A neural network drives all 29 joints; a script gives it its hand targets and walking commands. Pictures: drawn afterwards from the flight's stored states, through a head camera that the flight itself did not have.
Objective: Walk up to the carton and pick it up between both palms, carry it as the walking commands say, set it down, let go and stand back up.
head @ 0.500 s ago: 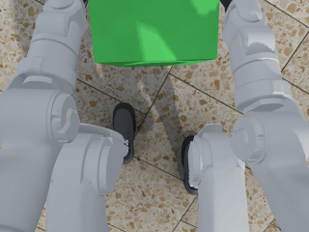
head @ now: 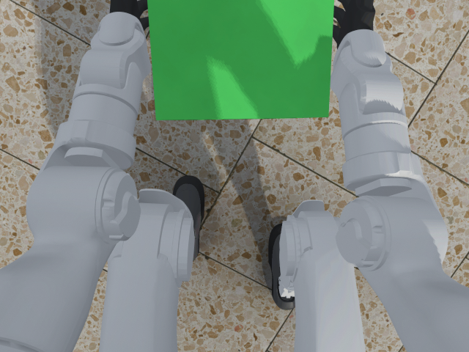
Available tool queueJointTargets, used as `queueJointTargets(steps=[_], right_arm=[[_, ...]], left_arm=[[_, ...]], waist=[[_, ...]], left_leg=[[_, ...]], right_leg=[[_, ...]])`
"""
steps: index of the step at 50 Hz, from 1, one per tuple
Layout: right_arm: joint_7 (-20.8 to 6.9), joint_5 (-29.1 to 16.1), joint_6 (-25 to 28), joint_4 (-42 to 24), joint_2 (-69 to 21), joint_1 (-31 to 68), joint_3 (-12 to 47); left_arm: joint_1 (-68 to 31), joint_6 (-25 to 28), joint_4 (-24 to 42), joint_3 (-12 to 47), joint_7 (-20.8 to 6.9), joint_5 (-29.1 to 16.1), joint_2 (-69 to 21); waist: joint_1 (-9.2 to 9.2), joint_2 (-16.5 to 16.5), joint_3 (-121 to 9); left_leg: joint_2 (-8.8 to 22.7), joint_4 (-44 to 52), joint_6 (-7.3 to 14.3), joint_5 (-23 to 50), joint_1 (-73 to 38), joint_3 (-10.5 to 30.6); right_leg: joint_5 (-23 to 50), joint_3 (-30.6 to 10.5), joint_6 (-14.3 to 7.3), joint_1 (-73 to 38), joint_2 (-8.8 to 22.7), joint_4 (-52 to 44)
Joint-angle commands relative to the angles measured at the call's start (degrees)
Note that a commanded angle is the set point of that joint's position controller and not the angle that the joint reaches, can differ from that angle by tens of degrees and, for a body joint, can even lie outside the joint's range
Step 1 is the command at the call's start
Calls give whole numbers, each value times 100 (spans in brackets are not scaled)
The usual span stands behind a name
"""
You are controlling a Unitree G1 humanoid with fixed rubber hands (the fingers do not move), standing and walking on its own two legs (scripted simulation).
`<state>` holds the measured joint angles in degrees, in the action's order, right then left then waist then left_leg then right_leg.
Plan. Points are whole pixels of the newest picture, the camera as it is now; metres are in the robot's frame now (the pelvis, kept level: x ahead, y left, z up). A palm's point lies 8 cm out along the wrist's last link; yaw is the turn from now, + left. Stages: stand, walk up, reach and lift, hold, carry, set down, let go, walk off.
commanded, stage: reach and lift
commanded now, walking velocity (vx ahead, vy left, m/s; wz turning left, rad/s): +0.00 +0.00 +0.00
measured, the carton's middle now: (240, 48) +0.53 +0.06 -0.21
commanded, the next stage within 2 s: none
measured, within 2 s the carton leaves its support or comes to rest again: neither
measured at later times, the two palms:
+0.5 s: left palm (109, 14) +0.51 +0.21 -0.08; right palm (374, 20) +0.54 -0.08 -0.07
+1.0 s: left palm out of the picture +0.49 +0.21 +0.00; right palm (420, 5) +0.52 -0.08 +0.01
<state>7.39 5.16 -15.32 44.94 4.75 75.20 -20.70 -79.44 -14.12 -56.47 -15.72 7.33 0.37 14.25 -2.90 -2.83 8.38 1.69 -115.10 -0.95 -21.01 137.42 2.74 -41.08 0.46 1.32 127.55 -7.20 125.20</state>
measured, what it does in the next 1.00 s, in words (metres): rises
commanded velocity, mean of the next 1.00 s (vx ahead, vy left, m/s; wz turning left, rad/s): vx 0.00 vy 0.00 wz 0.00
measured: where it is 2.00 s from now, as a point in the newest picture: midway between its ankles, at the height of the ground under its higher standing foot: (236, 257)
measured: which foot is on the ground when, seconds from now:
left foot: down 0.00-1.00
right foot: down 0.00-1.00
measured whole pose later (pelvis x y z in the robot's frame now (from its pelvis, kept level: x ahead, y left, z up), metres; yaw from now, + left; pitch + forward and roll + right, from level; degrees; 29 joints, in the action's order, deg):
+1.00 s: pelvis +0.01 +0.00 +0.09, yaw +0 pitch +45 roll -3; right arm 2.8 10.8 -19.2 37.0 -2.2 62.2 -26.8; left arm -63.6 -22.2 -40.4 -24.8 4.6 11.2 4.0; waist -1.8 -2.4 -5.2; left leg 0.2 -98.2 -1.2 -20.1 123.1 3.4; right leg -37.9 0.2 1.0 113.7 -5.9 106.4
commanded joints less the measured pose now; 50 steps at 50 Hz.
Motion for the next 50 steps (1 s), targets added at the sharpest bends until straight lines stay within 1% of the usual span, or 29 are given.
queueJointTargets(steps=[1,6,9,12,17,24,34,41,50], right_arm=[[-1602,-536,72,-297,-5352,3613,2364],[-1669,-443,-30,-191,-5339,3519,2137],[-1697,-396,-65,-166,-5311,3505,2052],[-1707,-406,-87,-261,-5326,3547,2085],[-1684,-503,-158,-599,-5548,3507,2361],[-1652,-476,-241,-800,-5816,3192,2539],[-1611,-298,-296,-704,-6013,2863,2413],[-1624,-157,-328,-616,-6078,2679,2257],[-1696,-150,-363,-669,-6173,2519,2296]], left_arm=[[-3351,84,1113,1790,-1651,-439,-5758],[-3488,-37,1404,1892,-1609,-302,-5826],[-3528,-86,1519,1913,-1585,-239,-5860],[-3532,-129,1640,1974,-1564,-230,-5949],[-3363,-236,1897,2129,-1531,-253,-6244],[-2940,-376,1971,2169,-1559,-155,-6539],[-2552,-444,1823,1985,-1644,68,-6667],[-2355,-499,1757,1890,-1690,203,-6794],[-2208,-577,1919,2053,-1668,208,-7070]], waist=[[-195,129,-7270],[-139,484,-7329],[-119,584,-7330],[-111,623,-7520],[-146,575,-8164],[-151,416,-8225],[-174,231,-7925],[-120,266,-7809],[-34,443,-7941]], left_leg=[[-673,94,134,1757,-6045,-622],[-673,329,45,1575,-6357,-602],[-665,435,10,1497,-6496,-575],[-663,499,-12,1551,-6717,-549],[-706,584,-21,1867,-7184,-541],[-788,808,8,2085,-7139,-550],[-841,1232,16,1832,-6798,-572],[-866,1556,-22,1617,-6901,-554],[-907,1952,-99,1527,-7498,-480]], right_leg=[[1721,265,52,-1334,-264,-1789],[1517,289,0,-1120,-261,-1942],[1435,291,-18,-1061,-256,-2012],[1454,295,-24,-1132,-258,-2057],[1661,313,0,-1467,-290,-2165],[1920,261,34,-1759,-345,-2448],[1997,133,60,-2262,-375,-2878],[1884,116,46,-2412,-390,-3156],[1804,156,21,-2538,-406,-3439]])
